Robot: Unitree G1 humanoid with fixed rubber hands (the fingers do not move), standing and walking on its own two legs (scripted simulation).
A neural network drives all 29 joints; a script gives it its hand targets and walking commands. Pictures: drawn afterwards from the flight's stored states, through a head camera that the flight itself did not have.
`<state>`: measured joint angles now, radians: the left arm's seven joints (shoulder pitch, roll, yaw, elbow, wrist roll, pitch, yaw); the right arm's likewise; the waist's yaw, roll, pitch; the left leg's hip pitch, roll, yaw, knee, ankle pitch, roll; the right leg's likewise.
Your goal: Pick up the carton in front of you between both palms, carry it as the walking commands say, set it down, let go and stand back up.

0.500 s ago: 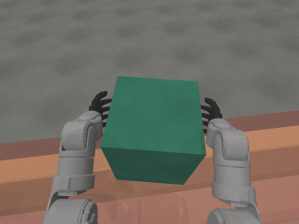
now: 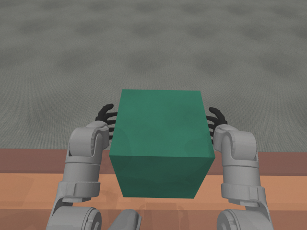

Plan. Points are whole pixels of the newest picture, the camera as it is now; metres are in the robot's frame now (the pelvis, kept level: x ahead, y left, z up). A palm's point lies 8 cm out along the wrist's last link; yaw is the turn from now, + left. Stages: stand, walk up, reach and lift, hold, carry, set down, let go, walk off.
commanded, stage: carry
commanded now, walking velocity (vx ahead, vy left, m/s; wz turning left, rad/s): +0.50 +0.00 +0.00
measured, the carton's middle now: (159, 146) +0.34 +0.03 +0.01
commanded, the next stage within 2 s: none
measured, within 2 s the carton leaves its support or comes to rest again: neither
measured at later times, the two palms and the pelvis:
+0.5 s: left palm (147, 77) +0.72 +0.13 -0.07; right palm (214, 88) +0.70 -0.17 -0.06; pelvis +0.37 +0.01 -0.14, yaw +1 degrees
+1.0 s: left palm (150, 56) +1.10 +0.16 -0.20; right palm (198, 61) +1.11 -0.14 -0.21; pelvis +0.76 -0.01 -0.31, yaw +0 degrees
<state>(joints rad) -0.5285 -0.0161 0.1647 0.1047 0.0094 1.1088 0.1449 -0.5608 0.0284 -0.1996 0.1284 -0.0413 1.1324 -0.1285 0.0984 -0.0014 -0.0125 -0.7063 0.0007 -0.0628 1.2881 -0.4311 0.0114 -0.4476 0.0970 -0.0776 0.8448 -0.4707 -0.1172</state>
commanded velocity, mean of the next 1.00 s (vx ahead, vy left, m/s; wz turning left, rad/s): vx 0.50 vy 0.00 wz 0.00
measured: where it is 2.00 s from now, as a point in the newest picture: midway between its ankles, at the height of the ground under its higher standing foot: (169, 115)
